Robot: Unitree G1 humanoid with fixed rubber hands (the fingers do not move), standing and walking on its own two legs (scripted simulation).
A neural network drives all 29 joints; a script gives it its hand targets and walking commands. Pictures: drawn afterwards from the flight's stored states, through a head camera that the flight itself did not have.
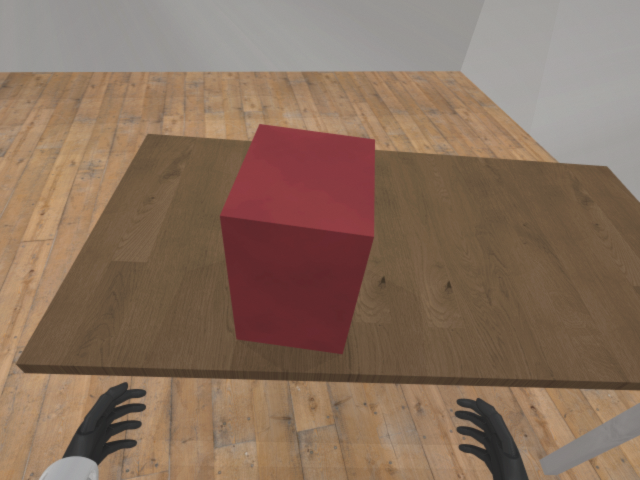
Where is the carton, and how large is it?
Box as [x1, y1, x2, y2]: [220, 124, 374, 353]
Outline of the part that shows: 259,124 220,214 236,338 342,353 373,238 374,139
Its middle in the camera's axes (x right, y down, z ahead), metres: -0.03 +0.00 +0.58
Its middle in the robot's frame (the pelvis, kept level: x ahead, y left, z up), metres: +0.45 +0.06 +0.05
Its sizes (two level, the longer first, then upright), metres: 0.201 0.169 0.264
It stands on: a table, 0.70 m high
